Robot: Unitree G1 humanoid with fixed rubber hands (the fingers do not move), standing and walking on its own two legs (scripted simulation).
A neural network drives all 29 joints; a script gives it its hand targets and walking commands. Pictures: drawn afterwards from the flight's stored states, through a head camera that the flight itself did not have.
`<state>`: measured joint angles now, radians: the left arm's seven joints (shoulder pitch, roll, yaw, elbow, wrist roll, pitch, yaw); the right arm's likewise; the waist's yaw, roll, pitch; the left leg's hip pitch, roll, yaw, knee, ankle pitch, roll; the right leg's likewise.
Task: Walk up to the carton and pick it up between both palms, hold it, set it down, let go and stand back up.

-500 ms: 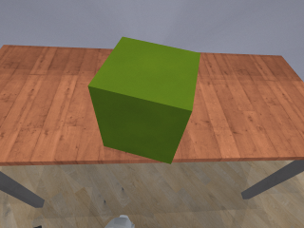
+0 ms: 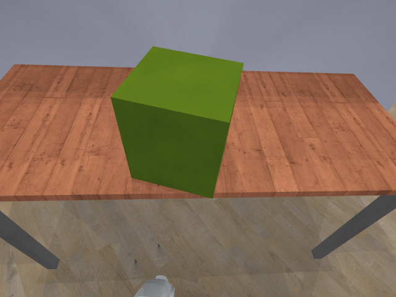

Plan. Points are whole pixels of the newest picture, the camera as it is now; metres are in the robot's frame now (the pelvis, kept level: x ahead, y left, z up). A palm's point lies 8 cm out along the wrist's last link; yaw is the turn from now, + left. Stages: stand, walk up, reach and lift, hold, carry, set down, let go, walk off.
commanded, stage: walk up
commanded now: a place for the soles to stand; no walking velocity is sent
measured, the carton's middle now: (183, 124) +0.47 +0.04 +0.09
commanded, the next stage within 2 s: none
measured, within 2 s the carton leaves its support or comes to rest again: neither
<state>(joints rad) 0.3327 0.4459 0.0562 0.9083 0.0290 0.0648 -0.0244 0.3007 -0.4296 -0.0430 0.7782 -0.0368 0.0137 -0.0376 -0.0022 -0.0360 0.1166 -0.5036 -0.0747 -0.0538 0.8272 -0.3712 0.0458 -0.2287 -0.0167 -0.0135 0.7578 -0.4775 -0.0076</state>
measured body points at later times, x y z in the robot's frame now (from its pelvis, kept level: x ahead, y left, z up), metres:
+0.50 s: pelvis +0.05 +0.01 +0.01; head +0.08 +0.04 +0.46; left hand +0.16 +0.33 -0.11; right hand +0.12 -0.33 -0.06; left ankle +0.05 +0.12 -0.71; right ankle +0.10 -0.13 -0.67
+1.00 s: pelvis +0.05 +0.00 +0.00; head +0.08 +0.03 +0.45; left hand +0.16 +0.32 -0.11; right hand +0.14 -0.33 -0.08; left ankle +0.06 +0.12 -0.71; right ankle +0.09 -0.13 -0.70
